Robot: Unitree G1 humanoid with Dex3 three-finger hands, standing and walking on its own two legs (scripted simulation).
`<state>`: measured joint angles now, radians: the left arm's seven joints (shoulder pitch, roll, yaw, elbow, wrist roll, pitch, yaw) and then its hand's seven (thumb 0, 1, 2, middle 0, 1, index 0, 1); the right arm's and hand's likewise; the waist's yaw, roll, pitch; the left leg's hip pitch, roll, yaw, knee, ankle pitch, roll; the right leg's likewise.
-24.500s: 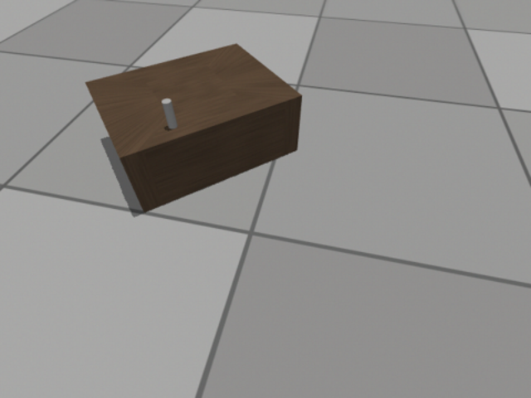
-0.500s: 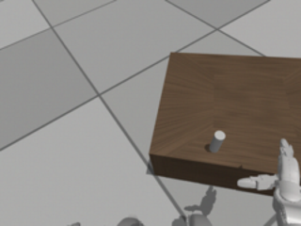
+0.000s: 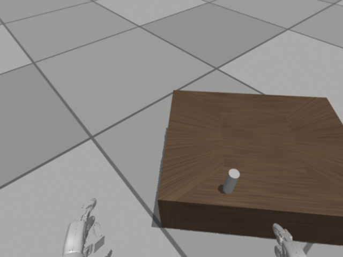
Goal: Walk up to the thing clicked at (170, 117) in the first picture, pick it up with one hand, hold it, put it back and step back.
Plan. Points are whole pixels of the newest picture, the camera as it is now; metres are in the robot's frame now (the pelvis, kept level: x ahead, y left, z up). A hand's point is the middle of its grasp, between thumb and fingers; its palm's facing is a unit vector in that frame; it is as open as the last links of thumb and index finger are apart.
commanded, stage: home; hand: right
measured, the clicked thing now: (230, 181) +0.47 -0.21 -0.29
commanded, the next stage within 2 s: none
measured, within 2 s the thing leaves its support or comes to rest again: neither
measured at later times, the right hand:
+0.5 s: hand out of the picture +0.17 -0.17 -0.05, palm faces +0.03 +0.98 -0.21, open 17.7 cm
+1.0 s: hand out of the picture +0.16 -0.19 -0.05, palm faces +0.02 +0.98 -0.21, open 17.6 cm
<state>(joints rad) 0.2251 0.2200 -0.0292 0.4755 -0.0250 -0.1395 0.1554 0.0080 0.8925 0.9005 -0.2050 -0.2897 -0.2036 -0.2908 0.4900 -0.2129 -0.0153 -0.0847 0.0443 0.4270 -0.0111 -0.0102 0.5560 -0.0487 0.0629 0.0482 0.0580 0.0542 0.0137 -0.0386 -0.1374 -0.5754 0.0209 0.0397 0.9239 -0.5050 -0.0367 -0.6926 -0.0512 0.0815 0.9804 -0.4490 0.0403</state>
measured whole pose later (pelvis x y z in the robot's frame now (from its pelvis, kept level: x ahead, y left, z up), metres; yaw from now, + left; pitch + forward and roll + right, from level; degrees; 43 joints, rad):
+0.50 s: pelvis +0.00 +0.00 -0.01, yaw +1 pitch +10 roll +2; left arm 0.29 0.23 -0.01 0.52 -0.02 -0.18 0.17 0.01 0.90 0.90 -0.20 -0.29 -0.20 -0.29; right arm 0.49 -0.21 -0.03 -0.13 0.06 0.45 -0.01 -0.01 0.58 -0.03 0.06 0.04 0.05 0.05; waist 0.04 -0.06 -0.15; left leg -0.62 0.01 0.03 0.97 -0.52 -0.03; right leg -0.73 -0.06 0.07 1.01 -0.47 0.05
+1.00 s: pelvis +0.00 -0.01 -0.01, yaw +1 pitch +10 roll +3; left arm 0.27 0.22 -0.02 0.53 -0.01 -0.21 0.17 0.01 0.90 0.90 -0.21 -0.30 -0.21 -0.30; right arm 0.50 -0.23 -0.03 -0.16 0.04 0.48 -0.01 -0.01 0.58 -0.03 0.06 0.04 0.05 0.05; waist 0.03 -0.05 -0.15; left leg -0.62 0.02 0.02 0.96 -0.51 -0.05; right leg -0.73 -0.05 0.07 1.03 -0.47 0.03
